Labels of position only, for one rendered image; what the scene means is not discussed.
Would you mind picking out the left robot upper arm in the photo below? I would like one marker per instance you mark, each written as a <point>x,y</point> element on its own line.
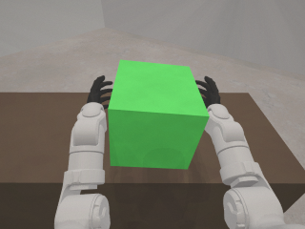
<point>86,211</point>

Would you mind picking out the left robot forearm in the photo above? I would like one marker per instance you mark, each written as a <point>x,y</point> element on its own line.
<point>87,147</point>

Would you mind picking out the robot left hand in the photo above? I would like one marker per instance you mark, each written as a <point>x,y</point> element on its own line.
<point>96,92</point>

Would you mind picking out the right robot upper arm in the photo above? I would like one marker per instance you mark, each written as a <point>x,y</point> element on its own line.
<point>254,208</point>

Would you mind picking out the carton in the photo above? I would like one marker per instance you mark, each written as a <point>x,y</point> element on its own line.
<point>156,116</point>

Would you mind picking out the pedestal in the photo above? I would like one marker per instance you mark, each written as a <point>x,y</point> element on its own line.
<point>35,141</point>

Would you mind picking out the right robot forearm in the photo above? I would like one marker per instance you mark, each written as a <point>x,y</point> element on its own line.
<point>238,168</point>

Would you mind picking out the robot right hand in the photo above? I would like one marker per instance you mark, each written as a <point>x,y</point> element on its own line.
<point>211,93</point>

